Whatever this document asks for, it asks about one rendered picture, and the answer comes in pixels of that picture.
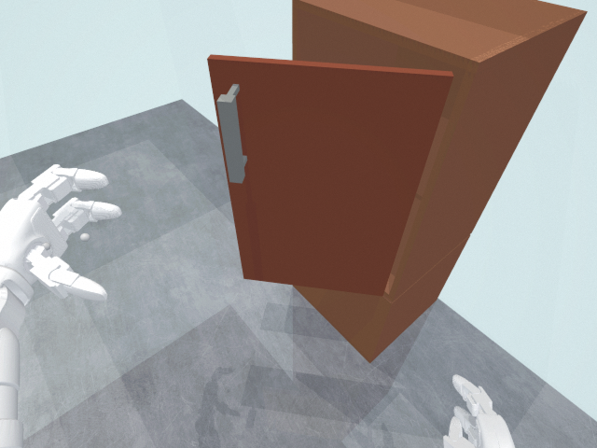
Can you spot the cupboard door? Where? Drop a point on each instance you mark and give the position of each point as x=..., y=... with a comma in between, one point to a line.
x=335, y=155

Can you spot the robot right hand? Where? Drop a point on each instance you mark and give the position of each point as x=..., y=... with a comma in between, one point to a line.
x=487, y=430

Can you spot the handle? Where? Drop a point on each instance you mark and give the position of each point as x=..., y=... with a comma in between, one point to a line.
x=229, y=122

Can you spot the robot left forearm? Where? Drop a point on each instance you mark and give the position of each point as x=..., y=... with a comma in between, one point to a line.
x=15, y=293

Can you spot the robot left hand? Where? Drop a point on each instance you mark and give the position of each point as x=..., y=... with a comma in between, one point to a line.
x=25, y=226

